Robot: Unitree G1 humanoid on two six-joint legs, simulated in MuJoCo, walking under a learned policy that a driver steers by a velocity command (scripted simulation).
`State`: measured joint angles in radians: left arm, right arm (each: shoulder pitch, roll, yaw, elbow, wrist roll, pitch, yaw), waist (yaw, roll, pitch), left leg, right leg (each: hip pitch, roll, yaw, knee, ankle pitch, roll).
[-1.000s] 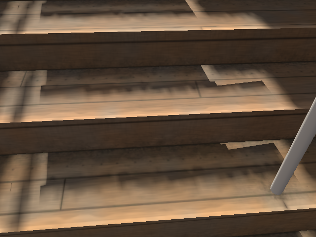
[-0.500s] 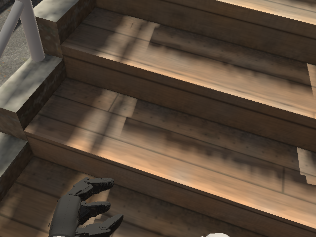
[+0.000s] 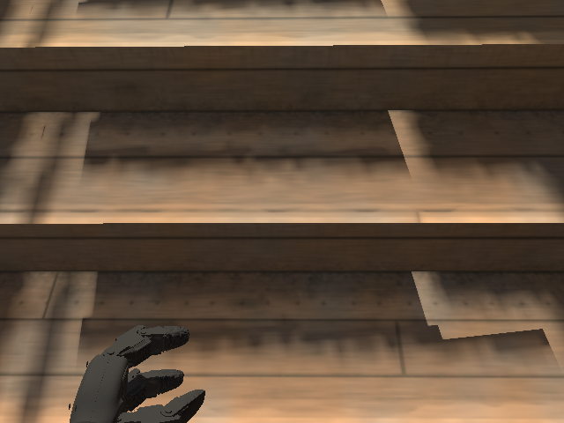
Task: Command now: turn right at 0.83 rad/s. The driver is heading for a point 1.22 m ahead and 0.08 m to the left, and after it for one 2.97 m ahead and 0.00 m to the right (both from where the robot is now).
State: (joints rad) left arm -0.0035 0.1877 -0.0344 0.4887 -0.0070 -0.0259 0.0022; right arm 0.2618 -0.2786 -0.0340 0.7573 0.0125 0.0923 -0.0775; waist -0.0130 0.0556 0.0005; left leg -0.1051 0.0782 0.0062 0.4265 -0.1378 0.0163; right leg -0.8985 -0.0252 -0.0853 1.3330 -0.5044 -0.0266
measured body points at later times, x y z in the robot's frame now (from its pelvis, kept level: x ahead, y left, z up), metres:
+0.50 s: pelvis +0.16 -0.02 +0.13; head +0.13 -0.04 +0.58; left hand +0.29 +0.18 +0.03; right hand +0.20 -0.26 -0.01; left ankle +0.20 +0.14 -0.35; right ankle +0.10 -0.12 -0.60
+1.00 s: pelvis +0.48 +0.15 +0.27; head +0.44 +0.16 +0.72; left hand +0.65 +0.41 +0.24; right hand +0.55 -0.07 +0.13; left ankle +0.47 +0.18 -0.44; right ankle +0.51 -0.01 -0.13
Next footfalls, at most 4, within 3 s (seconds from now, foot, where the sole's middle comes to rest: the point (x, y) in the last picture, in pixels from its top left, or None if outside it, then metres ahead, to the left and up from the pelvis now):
0.78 left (198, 353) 0.50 0.19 -0.47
1.26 right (189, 172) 0.81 0.21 -0.31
1.56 left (73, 7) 1.15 0.47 -0.14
2.02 right None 1.41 0.08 0.02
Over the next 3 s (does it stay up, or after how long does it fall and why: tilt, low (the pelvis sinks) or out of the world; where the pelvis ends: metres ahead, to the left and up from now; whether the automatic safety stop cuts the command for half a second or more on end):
stays up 1.97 0.03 0.93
